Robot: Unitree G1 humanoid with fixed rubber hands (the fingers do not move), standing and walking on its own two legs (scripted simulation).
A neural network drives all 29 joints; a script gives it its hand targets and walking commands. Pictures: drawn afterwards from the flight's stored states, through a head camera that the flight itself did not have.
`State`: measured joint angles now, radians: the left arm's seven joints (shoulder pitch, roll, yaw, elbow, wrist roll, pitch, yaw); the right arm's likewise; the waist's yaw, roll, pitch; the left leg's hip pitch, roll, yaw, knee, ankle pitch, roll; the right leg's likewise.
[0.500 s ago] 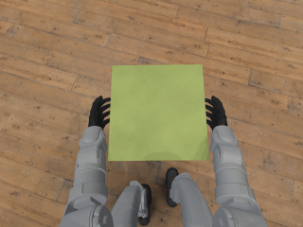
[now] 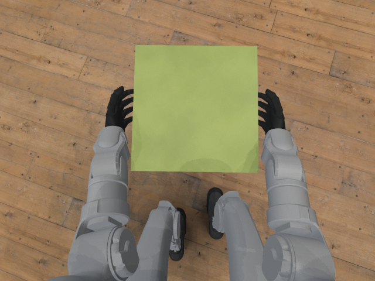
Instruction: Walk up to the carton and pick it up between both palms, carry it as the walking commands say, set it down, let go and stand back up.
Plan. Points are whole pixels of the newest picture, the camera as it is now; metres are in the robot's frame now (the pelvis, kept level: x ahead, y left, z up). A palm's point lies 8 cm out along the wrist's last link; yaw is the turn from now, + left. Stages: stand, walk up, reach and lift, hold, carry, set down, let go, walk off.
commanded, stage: set down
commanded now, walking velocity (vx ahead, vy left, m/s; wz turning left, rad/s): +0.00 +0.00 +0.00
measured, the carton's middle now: (194, 117) +0.45 -0.01 -0.18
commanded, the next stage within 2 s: none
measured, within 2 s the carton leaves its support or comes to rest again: rests again in 1.86 s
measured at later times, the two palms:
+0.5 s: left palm (127, 122) +0.45 +0.16 -0.19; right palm (258, 125) +0.42 -0.17 -0.19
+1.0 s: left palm (136, 122) +0.47 +0.16 -0.27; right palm (249, 124) +0.45 -0.17 -0.29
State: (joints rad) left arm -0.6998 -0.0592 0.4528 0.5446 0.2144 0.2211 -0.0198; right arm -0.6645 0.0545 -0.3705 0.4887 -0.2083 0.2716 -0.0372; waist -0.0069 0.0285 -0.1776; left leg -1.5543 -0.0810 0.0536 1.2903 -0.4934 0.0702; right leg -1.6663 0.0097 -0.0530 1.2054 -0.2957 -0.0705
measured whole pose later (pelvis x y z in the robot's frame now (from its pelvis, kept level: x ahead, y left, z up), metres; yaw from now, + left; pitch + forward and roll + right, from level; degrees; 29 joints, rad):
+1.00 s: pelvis -0.05 +0.00 -0.13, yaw +1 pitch +49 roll +1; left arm -1.16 0.09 0.44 0.66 0.18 0.31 0.02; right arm -1.07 -0.09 -0.41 0.58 -0.21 0.32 -0.06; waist -0.01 0.03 0.01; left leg -2.08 -0.09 0.05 1.78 -0.56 0.07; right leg -2.18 0.01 -0.06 1.65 -0.34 -0.06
